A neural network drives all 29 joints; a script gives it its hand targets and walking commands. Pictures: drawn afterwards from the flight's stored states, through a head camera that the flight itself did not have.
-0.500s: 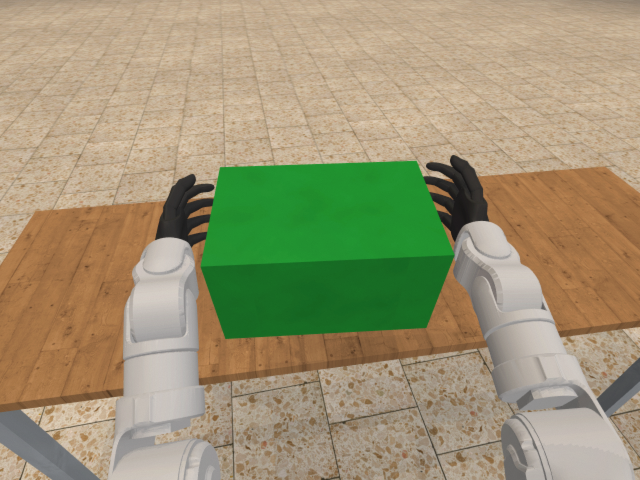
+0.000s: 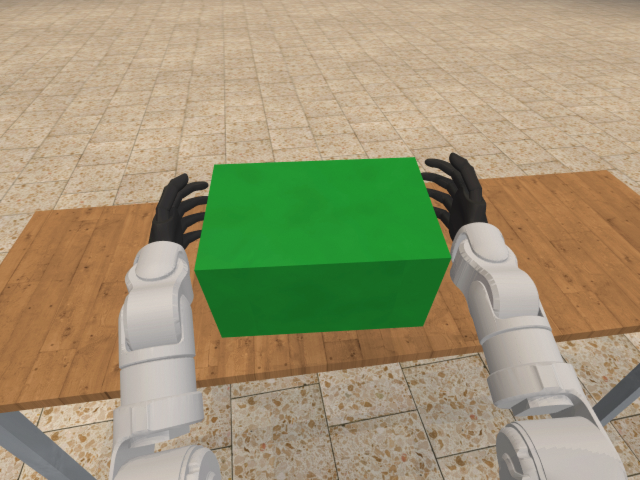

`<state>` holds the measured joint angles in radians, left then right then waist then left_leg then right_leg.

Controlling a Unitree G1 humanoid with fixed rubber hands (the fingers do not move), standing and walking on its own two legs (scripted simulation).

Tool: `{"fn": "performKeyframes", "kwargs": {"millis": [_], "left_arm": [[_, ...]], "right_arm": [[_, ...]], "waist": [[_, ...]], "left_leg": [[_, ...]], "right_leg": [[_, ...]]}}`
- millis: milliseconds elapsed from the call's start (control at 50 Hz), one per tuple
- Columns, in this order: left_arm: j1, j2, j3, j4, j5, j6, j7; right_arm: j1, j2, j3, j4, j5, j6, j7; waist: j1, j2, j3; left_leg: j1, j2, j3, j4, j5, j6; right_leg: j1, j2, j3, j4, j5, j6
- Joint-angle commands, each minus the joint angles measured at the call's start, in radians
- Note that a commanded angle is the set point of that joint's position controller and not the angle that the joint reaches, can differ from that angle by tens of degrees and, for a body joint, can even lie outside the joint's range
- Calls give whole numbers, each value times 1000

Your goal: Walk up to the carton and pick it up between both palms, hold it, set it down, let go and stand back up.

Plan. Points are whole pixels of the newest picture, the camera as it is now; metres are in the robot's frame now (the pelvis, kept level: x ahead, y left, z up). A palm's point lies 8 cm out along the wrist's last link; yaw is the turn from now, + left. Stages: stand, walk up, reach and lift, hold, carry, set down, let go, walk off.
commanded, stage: set down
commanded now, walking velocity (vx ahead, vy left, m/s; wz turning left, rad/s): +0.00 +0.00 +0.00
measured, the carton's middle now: (319, 246) +0.37 +0.02 +0.14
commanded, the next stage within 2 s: none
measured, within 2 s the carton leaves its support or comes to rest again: neither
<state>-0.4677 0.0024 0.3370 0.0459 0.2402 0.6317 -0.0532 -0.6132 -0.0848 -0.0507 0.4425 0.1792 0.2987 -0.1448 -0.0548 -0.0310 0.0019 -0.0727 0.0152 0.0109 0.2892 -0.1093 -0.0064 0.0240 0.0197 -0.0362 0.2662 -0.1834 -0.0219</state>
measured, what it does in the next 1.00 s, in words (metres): stands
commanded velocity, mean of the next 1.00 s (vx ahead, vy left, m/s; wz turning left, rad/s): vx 0.00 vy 0.00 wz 0.00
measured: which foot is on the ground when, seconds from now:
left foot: down 0.00-1.00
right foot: down 0.00-1.00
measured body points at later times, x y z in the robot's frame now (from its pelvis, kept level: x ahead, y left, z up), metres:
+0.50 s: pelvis +0.01 +0.00 +0.00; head +0.00 +0.03 +0.45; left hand +0.38 +0.20 +0.11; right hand +0.40 -0.15 +0.13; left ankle +0.04 +0.12 -0.75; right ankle -0.02 -0.10 -0.75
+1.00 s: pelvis +0.01 +0.00 +0.00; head +0.02 +0.03 +0.45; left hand +0.38 +0.21 +0.08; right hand +0.41 -0.14 +0.10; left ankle +0.04 +0.12 -0.75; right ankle -0.02 -0.10 -0.75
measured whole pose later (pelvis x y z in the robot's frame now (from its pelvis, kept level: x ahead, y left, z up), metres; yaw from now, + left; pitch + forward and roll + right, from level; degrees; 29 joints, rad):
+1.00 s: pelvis +0.01 +0.00 +0.00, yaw +0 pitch -1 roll +0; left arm -0.53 0.01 0.35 0.56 0.25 0.16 -0.03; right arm -0.59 0.00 -0.28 0.82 -0.11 -0.18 -0.07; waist 0.04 -0.06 0.03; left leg -0.14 0.02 0.03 0.26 -0.10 0.00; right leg -0.04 0.01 -0.05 0.23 -0.17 -0.02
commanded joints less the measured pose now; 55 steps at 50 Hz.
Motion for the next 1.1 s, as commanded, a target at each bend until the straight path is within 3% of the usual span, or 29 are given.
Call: {"fn": "performKeyframes", "kwargs": {"millis": [0, 60, 100, 120, 200, 320, 420, 560, 680, 900, 1080], "left_arm": [[-673, -402, -458, -78, -83, -109, -156], [-637, -399, -416, 8, -41, -148, -172], [-570, -419, -395, 67, -42, -177, -181], [-580, -414, -388, 75, -38, -196, -182], [-569, -426, -416, 91, -31, -247, -169], [-650, -479, -561, 34, -90, -346, -109], [-653, -480, -573, 51, -92, -386, -79], [-604, -463, -464, 145, -49, -389, -96], [-627, -469, -417, 202, -31, -421, -103], [-749, -501, -420, 323, -39, -546, -65], [-778, -493, -350, 443, -24, -624, -56]], "right_arm": [[-669, 518, 332, -221, -16, -128, 126], [-640, 492, 269, -151, -83, -195, 143], [-650, 485, 224, -132, -137, -257, 159], [-634, 485, 212, -117, -160, -283, 163], [-611, 472, 208, -92, -194, -360, 166], [-630, 488, 272, -119, -168, -455, 160], [-597, 500, 286, -69, -163, -462, 164], [-581, 518, 269, 16, -182, -451, 165], [-584, 532, 226, 68, -224, -472, 172], [-602, 540, 109, 189, -312, -535, 199], [-601, 561, 40, 305, -372, -553, 220]], "waist": [[15, 42, -337], [26, 53, -273], [42, 3, -271], [39, 6, -271], [37, 11, -298], [22, 68, -472], [35, 76, -496], [76, 30, -439], [85, 21, -429], [81, 55, -492], [111, 38, -497]], "left_leg": [[196, -35, 36, -16, 123, 9], [190, -29, 57, -43, 55, 10], [177, -25, 68, -51, 34, 14], [169, -25, 73, -52, 41, 14], [201, -24, 76, -23, 157, -4], [295, -23, 51, 46, 386, -46], [280, -25, 40, 49, 387, -41], [152, -31, 62, 9, 294, -14], [125, -26, 81, -2, 283, -15], [204, -13, 89, 8, 319, -38], [172, -11, 105, -4, 314, -27]], "right_leg": [[-31, 2, -34, -37, 183, 83], [-45, -5, -50, -53, 82, 75], [-57, -3, -65, -54, 47, 57], [-42, -6, -64, -55, 56, 55], [-3, 2, -82, -43, 162, 53], [3, 14, -89, -20, 333, 49], [-13, 5, -73, -24, 338, 52], [70, -13, -47, -4, 394, 69], [92, -14, -47, 2, 417, 70], [-23, -1, -70, -36, 274, 50], [-30, -7, -59, -41, 241, 52]]}}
